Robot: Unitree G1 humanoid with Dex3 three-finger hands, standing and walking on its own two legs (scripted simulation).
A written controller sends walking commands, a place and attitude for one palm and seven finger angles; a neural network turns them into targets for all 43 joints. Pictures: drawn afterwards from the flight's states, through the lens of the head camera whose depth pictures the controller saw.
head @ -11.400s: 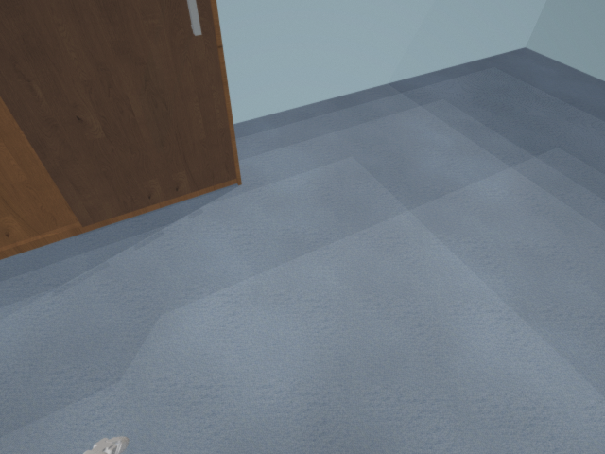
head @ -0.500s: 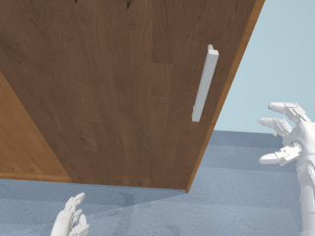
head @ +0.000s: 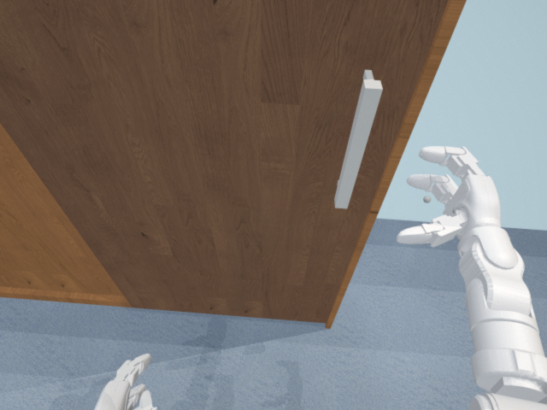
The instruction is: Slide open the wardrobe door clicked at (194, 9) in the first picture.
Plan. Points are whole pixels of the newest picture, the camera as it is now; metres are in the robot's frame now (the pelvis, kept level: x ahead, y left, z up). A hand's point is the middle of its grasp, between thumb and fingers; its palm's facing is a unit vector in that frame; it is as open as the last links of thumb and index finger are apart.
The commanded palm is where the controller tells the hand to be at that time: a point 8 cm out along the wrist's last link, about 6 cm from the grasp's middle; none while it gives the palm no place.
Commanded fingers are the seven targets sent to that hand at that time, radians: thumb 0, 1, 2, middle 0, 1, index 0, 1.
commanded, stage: move the hooked fingers beside the handle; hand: right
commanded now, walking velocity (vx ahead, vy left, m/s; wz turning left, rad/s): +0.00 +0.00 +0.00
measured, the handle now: (353, 146) +0.51 -0.09 +0.12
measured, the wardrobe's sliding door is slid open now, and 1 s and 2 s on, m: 0.00 0.00 0.00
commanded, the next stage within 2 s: none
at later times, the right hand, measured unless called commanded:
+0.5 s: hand (395, 171) +0.45 -0.14 +0.13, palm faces +0.03 +1.00 +0.01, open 14.0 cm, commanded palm +0.42 -0.20 +0.13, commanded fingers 0.00 0.50 -0.30 0.30 1.20 0.30 1.20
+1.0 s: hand (399, 170) +0.45 -0.15 +0.13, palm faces +0.01 +1.00 +0.01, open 14.0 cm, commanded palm +0.43 -0.20 +0.13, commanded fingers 0.00 0.50 -0.30 0.30 1.20 0.30 1.20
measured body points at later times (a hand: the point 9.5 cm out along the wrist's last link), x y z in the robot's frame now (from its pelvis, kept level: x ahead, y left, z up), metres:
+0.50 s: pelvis +0.00 +0.02 +0.00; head +0.03 +0.02 +0.45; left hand +0.08 +0.28 -0.12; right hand +0.44 -0.20 +0.13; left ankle -0.02 +0.11 -0.73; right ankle +0.01 -0.09 -0.73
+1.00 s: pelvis +0.00 +0.01 -0.01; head +0.04 +0.01 +0.44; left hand +0.06 +0.28 -0.12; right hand +0.45 -0.21 +0.13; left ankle -0.02 +0.11 -0.73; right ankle +0.01 -0.09 -0.73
